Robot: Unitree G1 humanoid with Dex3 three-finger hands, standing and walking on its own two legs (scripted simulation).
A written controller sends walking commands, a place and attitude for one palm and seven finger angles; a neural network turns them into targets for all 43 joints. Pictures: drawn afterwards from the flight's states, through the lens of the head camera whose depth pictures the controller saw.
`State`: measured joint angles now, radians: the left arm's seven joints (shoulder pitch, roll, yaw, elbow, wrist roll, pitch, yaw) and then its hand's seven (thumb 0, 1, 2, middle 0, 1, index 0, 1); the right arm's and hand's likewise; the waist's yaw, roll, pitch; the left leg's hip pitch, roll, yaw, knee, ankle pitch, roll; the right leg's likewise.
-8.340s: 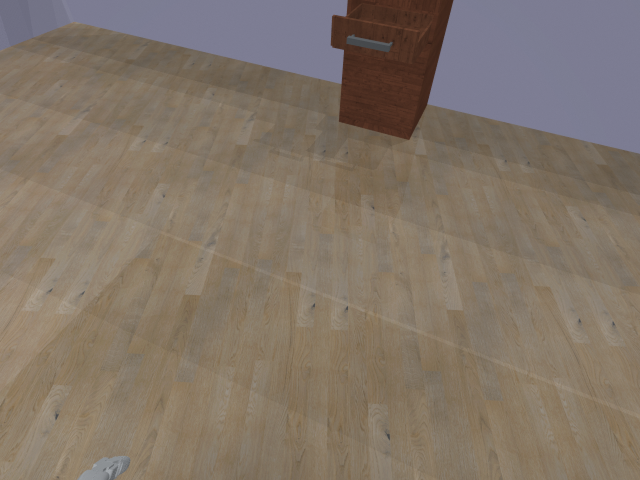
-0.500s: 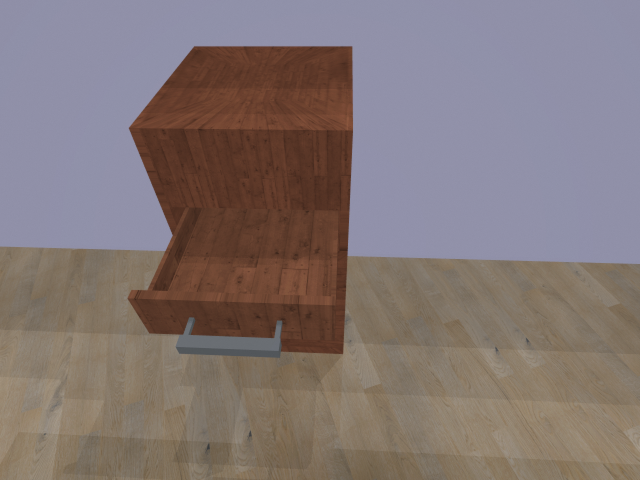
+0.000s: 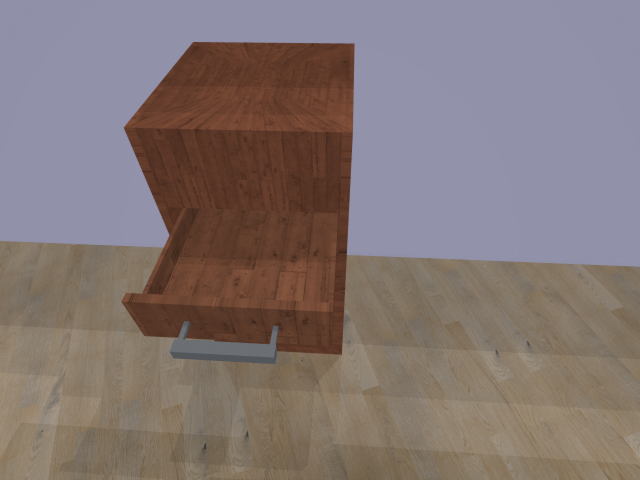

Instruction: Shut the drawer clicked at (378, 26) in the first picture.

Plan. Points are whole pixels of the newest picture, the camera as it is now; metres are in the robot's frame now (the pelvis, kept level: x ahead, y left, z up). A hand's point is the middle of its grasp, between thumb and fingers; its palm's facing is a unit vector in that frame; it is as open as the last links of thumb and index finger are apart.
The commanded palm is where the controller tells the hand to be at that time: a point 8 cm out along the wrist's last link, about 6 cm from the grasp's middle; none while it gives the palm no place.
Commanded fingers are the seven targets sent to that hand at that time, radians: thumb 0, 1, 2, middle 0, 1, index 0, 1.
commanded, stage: look again from close up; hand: left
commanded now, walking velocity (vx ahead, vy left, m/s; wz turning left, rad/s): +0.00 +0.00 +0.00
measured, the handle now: (227, 340) +0.39 +0.20 -0.17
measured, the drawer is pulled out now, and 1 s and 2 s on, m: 0.26 0.26 0.26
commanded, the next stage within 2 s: raise the hand and make a fist in 0.30 s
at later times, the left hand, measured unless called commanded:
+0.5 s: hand out of the picture +0.11 +0.19 -0.13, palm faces +0.22 -0.94 -0.25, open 7.2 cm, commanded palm +0.12 +0.21 -0.07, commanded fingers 0.00 0.90 0.90 -0.32 -0.43 -0.32 -0.43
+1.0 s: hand (187, 473) +0.15 +0.18 -0.07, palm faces +0.16 -0.99 -0.05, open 5.0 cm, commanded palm +0.14 +0.21 -0.07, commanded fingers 0.00 0.90 0.90 -0.82 -0.97 -0.82 -0.97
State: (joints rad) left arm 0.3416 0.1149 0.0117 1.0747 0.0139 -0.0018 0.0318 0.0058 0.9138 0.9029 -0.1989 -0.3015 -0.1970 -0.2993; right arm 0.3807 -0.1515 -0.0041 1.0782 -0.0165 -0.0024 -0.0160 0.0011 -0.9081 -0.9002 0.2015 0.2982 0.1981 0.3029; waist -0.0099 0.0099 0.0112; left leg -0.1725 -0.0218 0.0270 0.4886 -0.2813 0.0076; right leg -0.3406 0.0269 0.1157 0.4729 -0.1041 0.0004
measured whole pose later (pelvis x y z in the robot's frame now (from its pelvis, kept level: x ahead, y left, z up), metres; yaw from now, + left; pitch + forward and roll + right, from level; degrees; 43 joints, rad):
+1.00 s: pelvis +0.03 -0.01 -0.12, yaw +8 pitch +17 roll -2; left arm 0.64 0.20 0.06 -0.14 -0.21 -0.55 -0.25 0.02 0.90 0.90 -0.63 -0.77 -0.63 -0.77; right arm 0.05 -0.23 -0.03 0.43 -0.02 -0.25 0.04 0.01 -0.91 -0.90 0.20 0.30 0.20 0.30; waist 0.08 -0.01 -0.14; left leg -0.94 -0.05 -0.13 1.34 -0.69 -0.03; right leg -1.06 0.00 -0.06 1.26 -0.50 -0.02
